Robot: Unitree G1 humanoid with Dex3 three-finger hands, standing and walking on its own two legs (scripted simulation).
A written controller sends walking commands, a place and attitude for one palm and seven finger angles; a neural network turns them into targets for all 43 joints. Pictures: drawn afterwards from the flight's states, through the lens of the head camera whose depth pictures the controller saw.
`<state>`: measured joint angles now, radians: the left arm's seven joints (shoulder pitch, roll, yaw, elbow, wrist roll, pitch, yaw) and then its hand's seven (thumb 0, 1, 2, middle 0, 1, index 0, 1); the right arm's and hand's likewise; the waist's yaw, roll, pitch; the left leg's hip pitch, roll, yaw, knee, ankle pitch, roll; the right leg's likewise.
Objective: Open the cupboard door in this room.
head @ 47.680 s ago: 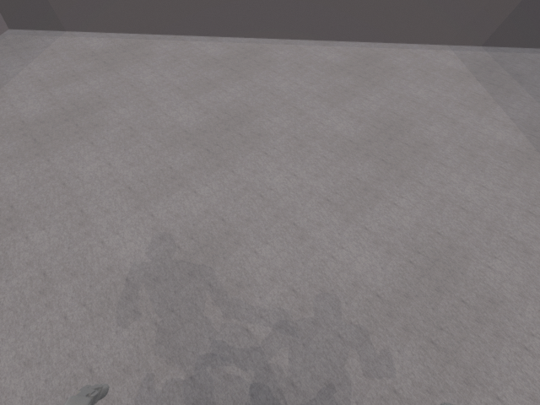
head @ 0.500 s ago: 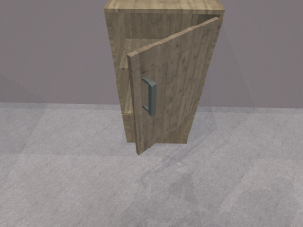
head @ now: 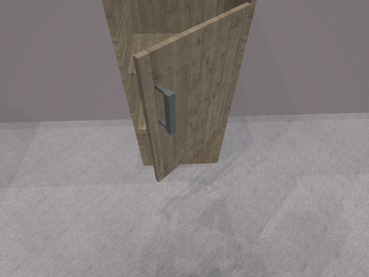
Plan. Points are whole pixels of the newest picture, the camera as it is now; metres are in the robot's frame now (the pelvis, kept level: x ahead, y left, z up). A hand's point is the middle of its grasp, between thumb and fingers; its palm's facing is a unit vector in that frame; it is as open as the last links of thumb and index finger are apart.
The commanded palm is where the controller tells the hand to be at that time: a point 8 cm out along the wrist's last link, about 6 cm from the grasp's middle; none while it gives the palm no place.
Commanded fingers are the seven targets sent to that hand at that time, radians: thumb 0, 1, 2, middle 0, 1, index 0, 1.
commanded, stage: walk to a spot facing it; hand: left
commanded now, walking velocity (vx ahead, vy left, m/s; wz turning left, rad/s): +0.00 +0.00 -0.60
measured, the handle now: (165, 110) +0.53 +0.09 +0.02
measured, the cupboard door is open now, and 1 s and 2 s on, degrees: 42 42 42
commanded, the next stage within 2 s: none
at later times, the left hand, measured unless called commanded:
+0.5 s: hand out of the picture +0.09 +0.13 -0.16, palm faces -0.19 -0.94 -0.27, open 7.4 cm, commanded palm none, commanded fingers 0.00 0.90 0.90 -0.20 -0.30 -0.20 -0.30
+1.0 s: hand (135, 227) +0.26 +0.16 -0.17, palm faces -0.52 -0.83 -0.23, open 7.4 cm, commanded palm none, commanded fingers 0.00 0.90 0.90 -0.20 -0.30 -0.20 -0.30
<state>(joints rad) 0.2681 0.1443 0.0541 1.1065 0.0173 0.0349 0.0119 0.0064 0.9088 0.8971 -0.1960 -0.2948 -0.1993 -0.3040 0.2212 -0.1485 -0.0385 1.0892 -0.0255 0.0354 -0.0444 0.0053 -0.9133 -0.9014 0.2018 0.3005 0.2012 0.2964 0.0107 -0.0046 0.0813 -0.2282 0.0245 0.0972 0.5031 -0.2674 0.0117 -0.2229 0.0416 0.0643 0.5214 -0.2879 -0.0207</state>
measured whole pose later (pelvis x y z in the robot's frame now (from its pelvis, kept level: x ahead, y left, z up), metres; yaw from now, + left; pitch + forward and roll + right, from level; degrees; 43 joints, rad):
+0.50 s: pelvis +0.02 -0.05 +0.01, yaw -18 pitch +1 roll +2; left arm 0.27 0.16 0.07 0.96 0.02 0.01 0.02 0.01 0.91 0.90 -0.20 -0.30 -0.20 -0.30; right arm 0.05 -0.23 -0.07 0.91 -0.01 0.06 -0.04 0.01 -0.91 -0.90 0.20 0.30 0.20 0.30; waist 0.04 0.01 0.10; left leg -0.51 0.04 -0.03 1.11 -0.39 -0.07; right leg -0.21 0.10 0.12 0.47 -0.27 -0.08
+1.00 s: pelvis +0.07 +0.01 +0.01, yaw -36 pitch +1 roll -3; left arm 0.19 0.30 0.11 0.90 0.03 0.06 -0.03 0.01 0.91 0.90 -0.19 -0.29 -0.20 -0.30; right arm 0.21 -0.18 -0.01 0.87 -0.03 0.02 -0.04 0.01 -0.91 -0.90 0.20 0.30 0.20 0.30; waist 0.03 -0.04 0.11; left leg -0.25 0.08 0.10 0.49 -0.26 0.02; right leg -0.51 0.00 0.02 1.16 -0.42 0.06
